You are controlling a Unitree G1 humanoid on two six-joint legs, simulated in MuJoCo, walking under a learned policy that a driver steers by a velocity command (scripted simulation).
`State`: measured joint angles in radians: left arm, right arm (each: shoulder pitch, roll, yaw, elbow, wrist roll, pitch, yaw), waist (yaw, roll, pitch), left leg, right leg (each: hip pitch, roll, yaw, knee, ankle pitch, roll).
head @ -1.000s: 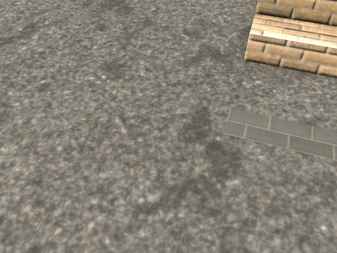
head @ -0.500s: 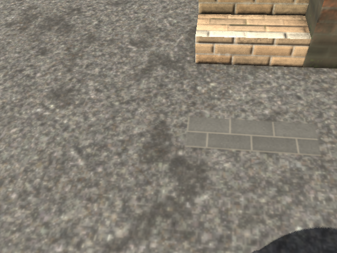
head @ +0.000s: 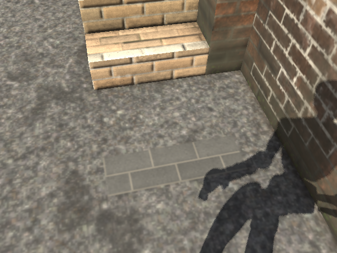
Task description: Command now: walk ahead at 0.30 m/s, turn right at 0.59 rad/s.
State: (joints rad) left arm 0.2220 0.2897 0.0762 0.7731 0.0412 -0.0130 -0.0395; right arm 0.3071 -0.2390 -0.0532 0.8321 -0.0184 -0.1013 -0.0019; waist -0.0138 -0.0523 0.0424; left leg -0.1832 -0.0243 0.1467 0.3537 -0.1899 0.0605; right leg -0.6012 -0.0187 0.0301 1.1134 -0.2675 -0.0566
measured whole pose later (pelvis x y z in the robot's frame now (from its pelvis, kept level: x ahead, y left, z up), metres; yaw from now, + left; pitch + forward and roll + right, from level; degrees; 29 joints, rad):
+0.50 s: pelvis +0.13 -0.03 +0.00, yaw -7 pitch +0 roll +0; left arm 0.21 0.19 0.02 0.84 0.02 -0.01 0.02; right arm 0.24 -0.22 -0.03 0.85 -0.03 0.04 -0.02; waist 0.00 0.02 0.05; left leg -0.41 0.04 0.01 0.85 -0.42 0.00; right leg -0.31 0.07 -0.03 0.39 -0.09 -0.09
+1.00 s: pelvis +0.17 +0.00 +0.00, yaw -8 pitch -1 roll +0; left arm 0.27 0.17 0.01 1.10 0.01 -0.01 0.04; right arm 0.32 -0.16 0.00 1.01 -0.01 -0.02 -0.04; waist 0.01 0.01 0.01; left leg -0.12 -0.03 0.03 0.41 -0.27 0.04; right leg -0.23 0.04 0.00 0.40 -0.15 -0.03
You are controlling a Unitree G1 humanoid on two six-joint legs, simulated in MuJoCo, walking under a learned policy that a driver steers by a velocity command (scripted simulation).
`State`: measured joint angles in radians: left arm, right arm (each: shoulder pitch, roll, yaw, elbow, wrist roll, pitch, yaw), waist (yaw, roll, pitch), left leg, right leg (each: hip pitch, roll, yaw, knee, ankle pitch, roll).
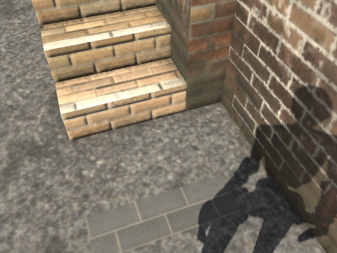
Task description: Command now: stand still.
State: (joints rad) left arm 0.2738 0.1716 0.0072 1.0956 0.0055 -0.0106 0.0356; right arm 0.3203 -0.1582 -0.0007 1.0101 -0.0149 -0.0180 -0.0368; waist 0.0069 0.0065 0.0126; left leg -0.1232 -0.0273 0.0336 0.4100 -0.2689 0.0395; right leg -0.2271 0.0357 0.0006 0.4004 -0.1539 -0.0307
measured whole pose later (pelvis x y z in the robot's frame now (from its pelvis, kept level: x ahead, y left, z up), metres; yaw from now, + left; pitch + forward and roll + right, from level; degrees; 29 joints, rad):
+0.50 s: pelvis +0.11 -0.04 -0.01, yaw +1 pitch +0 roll +0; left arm 0.33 0.18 0.05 1.05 0.03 -0.08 0.00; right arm 0.39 -0.20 -0.05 1.07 -0.04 -0.06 0.01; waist 0.00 0.04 0.01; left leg -0.32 0.01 0.02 1.02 -0.40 0.08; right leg -0.20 0.05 -0.09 0.48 -0.29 -0.08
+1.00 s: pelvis +0.38 +0.01 -0.01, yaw +0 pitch +0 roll +0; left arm 0.33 0.18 0.04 1.03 0.01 -0.09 0.00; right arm 0.14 -0.22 -0.07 0.96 -0.03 -0.08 0.02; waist 0.01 -0.01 0.06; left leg -0.36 -0.06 0.10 0.51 -0.16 0.10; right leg -0.32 -0.01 0.00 1.23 -0.30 -0.09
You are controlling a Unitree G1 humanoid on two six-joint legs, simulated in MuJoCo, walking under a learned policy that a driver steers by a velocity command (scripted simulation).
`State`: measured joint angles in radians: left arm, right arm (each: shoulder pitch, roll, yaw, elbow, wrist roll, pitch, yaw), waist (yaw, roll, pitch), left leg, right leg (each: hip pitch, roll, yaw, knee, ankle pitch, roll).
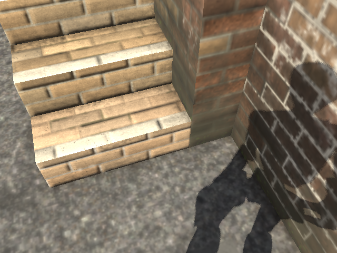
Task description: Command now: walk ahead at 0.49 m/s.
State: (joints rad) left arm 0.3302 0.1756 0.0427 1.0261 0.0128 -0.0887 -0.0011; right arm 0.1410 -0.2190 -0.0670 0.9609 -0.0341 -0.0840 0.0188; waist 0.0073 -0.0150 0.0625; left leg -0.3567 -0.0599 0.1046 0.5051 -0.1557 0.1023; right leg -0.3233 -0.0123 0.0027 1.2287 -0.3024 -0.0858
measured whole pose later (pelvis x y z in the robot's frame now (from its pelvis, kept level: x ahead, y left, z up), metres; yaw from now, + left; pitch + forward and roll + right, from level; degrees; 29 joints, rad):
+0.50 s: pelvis +0.28 -0.02 +0.01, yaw +3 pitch +1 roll +0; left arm 0.13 0.20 0.06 0.92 0.05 -0.11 0.02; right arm 0.32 -0.22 -0.04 1.04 0.01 -0.10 0.01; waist -0.03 0.03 0.04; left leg -0.31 -0.03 -0.01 1.04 -0.36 0.11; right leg -0.29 0.00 -0.12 0.41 -0.14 -0.05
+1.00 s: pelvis +0.49 +0.12 +0.00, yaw +17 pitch +2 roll +0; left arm 0.16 0.26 0.07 0.89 0.04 -0.05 0.04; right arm 0.19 -0.30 -0.07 0.89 -0.03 -0.01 0.03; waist -0.01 0.00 0.08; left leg -0.43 -0.11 0.03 0.51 -0.12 0.11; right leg -0.40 -0.13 0.00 1.21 -0.47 0.02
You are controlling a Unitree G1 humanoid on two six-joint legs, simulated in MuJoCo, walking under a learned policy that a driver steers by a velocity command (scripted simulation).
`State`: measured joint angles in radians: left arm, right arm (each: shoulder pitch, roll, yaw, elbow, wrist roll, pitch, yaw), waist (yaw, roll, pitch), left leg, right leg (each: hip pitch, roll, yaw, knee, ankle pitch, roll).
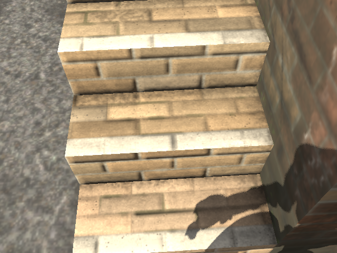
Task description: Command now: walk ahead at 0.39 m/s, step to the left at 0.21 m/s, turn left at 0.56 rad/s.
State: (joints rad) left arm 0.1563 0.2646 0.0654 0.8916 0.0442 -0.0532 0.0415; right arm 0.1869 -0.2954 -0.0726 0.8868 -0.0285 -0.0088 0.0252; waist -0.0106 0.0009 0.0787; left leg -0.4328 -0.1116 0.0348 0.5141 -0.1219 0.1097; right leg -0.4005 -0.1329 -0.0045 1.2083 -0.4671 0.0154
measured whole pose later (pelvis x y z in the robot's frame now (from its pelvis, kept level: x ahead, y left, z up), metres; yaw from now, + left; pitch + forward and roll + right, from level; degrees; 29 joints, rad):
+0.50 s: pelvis +0.13 +0.09 +0.01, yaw +13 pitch +2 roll +0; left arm 0.37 0.25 0.05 0.93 0.03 -0.06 0.04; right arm 0.16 -0.23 -0.02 0.76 -0.04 -0.01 0.06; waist 0.04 0.03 -0.02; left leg -0.54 0.01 -0.09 0.95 -0.29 0.01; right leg -0.14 -0.08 -0.06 0.41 -0.30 0.04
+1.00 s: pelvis +0.17 +0.16 +0.02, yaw +13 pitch -2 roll +0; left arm 0.24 0.15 -0.01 0.99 0.01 -0.01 0.04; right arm 0.26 -0.16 0.01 0.93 -0.02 -0.01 -0.02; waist -0.03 0.03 0.05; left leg -0.18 -0.02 0.02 0.41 -0.20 0.03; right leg -0.10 0.02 -0.03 0.39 -0.25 -0.02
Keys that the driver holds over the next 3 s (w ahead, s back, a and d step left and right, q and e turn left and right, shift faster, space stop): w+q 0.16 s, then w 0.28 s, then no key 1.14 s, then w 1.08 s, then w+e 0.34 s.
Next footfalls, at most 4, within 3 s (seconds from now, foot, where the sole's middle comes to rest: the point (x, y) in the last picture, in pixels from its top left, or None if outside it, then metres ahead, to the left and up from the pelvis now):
0.28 right None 0.15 -0.07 -0.76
0.56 left None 0.21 0.27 -0.76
0.84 right None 0.21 0.06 -0.76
2.36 right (124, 210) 0.50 0.18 -0.57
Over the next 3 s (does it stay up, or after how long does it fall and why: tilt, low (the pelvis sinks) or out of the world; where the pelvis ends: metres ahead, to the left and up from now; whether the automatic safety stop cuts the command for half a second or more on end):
stays up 0.51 0.37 0.09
